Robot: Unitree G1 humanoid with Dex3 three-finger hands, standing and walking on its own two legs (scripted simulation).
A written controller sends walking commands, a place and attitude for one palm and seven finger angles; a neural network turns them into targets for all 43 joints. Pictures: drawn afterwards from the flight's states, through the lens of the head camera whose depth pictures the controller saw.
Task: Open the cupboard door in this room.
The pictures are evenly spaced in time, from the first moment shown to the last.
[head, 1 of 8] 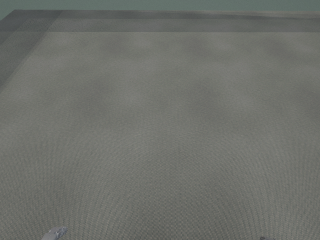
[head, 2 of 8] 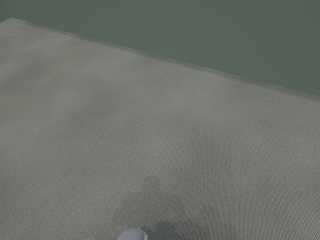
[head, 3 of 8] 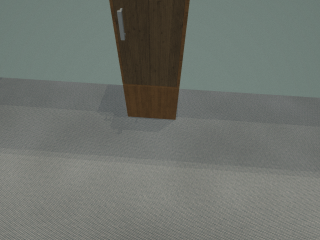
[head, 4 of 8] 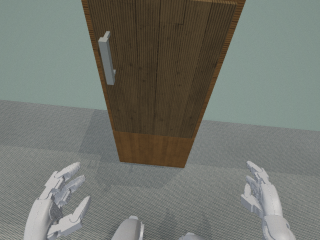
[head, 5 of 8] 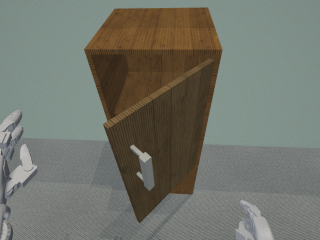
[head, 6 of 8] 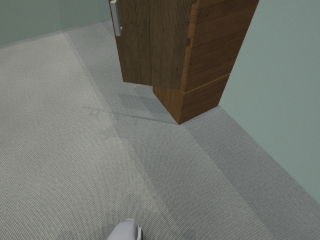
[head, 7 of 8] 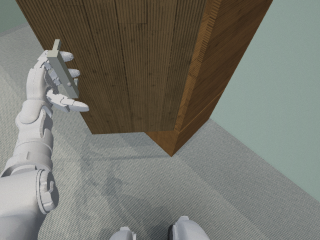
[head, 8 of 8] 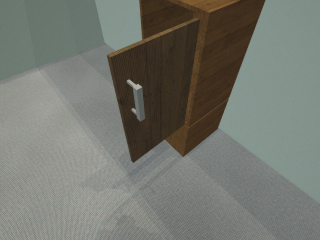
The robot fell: no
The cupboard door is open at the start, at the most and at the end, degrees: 0 92 91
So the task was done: yes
